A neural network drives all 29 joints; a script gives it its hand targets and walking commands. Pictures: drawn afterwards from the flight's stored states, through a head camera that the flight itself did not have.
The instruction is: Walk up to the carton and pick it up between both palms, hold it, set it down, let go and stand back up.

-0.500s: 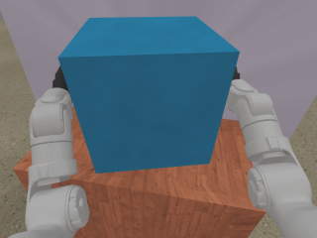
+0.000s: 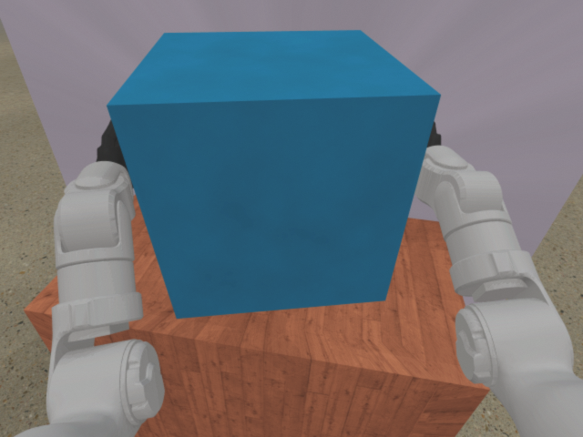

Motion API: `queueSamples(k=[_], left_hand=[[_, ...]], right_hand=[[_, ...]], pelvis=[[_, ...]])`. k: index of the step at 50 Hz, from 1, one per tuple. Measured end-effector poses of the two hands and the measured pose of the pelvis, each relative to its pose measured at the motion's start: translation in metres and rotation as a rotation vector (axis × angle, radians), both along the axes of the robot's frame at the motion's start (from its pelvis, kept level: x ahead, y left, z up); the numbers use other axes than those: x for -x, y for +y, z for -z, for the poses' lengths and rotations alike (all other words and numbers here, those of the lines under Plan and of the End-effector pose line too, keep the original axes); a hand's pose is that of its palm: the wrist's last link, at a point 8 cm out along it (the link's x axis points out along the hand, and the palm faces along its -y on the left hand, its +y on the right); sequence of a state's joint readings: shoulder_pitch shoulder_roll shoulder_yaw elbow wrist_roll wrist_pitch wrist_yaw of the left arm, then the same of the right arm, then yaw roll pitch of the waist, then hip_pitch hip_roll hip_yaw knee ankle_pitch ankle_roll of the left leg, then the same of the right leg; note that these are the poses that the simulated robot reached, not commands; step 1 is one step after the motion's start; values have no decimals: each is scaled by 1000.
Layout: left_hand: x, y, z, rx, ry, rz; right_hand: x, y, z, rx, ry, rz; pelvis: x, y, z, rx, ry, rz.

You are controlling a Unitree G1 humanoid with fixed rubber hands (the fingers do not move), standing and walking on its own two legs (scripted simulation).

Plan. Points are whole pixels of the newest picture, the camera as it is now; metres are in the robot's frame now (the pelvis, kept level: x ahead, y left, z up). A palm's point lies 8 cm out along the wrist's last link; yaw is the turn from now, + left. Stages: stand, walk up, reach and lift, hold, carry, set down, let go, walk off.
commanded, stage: hold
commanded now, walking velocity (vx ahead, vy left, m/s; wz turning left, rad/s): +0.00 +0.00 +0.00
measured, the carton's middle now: (273, 165) +0.43 +0.00 +0.23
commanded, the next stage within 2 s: set down in 0.30 s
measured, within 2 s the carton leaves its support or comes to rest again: neither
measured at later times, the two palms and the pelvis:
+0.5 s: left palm (112, 162) +0.36 +0.20 +0.27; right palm (422, 150) +0.37 -0.19 +0.28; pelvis +0.00 +0.00 +0.00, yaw +1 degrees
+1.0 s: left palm (135, 197) +0.39 +0.19 +0.20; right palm (405, 200) +0.39 -0.19 +0.19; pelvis +0.02 +0.00 +0.00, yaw +2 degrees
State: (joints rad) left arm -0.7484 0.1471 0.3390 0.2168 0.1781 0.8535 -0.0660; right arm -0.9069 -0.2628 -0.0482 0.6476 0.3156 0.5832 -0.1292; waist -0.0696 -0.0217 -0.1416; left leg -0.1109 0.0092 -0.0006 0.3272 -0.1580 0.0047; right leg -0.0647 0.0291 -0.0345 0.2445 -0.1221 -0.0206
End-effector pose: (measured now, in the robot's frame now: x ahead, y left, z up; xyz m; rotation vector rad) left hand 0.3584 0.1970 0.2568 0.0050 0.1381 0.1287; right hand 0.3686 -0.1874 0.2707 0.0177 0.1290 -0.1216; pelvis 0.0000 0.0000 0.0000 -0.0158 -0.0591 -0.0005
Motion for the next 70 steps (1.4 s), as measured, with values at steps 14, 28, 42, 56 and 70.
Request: queueSamples(k=[14, 28, 42, 56, 70], left_hand=[[0, 0, 0, 0, 0, 0], [-6, 4, -18, 12, -113, -1], [-25, 11, 34, -37, -101, 14], [-37, -7, 54, -38, -99, 31], [-40, 1, 66, -34, -54, 33]], right_hand=[[0, 0, 0, 0, 0, 0], [-4, 3, -10, -20, -114, 3], [-19, 11, 65, 17, -118, 14], [-22, -8, 76, 43, -125, 36], [-25, 1, 91, 37, -86, 37]], pelvis=[[0, 0, 0, 0, 0, 0], [0, -1, 0, -7, -32, -16], [-12, 1, 1, -6, -86, -43], [-23, 1, 2, -3, -62, -24], [-19, 0, 1, -7, -59, -37]])
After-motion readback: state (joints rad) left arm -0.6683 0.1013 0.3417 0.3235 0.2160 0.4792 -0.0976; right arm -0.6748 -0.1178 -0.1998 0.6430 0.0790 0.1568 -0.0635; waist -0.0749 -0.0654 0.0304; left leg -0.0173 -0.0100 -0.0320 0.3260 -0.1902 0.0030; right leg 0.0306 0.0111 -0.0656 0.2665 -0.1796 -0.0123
